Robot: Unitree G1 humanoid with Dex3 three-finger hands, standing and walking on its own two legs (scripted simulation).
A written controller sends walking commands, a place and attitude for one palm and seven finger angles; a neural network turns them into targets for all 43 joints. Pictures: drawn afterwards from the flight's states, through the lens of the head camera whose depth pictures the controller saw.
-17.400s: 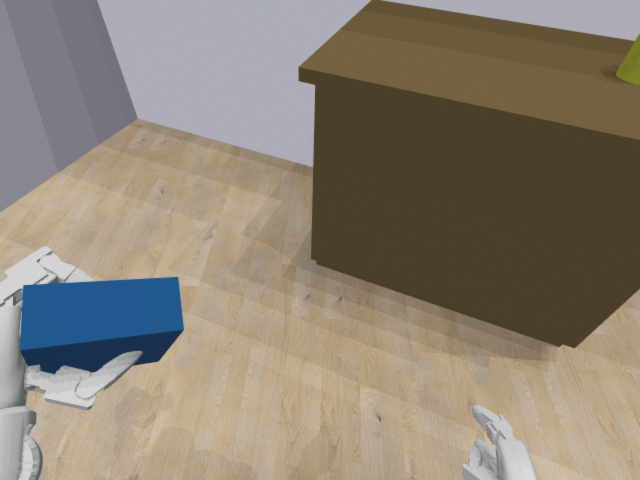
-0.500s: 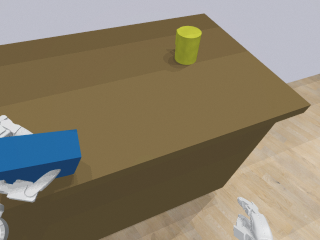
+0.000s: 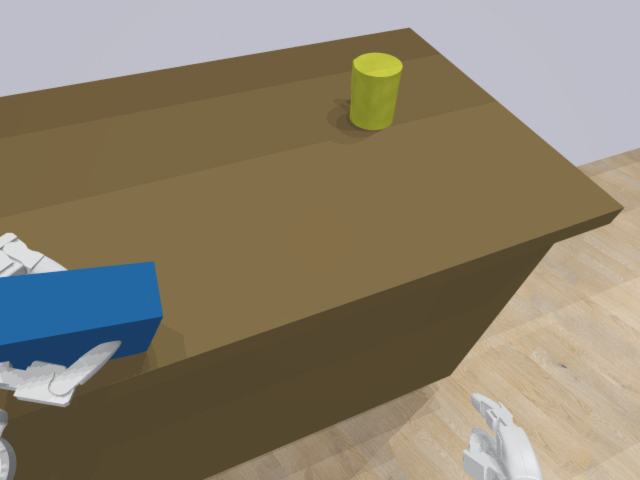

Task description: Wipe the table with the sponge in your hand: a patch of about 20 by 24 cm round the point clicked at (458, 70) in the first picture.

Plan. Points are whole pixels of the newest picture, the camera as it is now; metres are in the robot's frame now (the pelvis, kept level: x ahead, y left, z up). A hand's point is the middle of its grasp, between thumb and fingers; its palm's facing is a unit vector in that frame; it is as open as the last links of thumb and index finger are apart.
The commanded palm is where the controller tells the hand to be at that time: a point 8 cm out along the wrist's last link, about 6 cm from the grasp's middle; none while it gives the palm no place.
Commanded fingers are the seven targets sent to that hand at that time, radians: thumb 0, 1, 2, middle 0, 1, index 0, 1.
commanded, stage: shuffle to correct the standing spot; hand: left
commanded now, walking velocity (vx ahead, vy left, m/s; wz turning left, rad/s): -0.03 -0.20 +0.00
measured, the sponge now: (104, 319) +0.23 +0.22 +0.15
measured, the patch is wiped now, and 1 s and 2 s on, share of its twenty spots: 0.00 0.00 0.00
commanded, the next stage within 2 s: come to a stop and stand still in 0.40 s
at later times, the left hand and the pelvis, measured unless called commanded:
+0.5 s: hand (63, 317) +0.22 +0.24 +0.17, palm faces +0.40 -0.83 -0.38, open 9.1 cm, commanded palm +0.16 +0.28 +0.18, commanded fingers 0.00 0.10 1.30 -1.20 -1.60 -1.20 -1.60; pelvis +0.01 -0.01 +0.00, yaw +0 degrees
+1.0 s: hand out of the picture +0.23 +0.30 +0.17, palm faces +0.40 -0.86 -0.31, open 9.1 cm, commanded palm +0.17 +0.33 +0.18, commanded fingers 0.00 0.10 1.30 -1.20 -1.60 -1.20 -1.60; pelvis +0.01 +0.05 +0.00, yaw -1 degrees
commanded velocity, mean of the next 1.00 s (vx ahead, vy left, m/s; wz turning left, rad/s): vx -0.01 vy -0.10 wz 0.00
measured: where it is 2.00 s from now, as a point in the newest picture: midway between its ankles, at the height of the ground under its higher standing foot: outside the picture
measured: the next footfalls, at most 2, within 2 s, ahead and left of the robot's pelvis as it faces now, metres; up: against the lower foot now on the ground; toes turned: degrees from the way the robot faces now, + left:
none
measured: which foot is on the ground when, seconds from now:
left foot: down 0.00-1.00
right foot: down 0.00-1.00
